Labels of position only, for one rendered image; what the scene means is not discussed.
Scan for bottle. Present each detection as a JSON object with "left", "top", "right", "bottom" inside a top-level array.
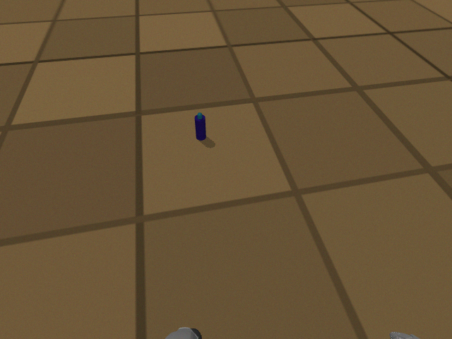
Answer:
[{"left": 195, "top": 113, "right": 206, "bottom": 141}]

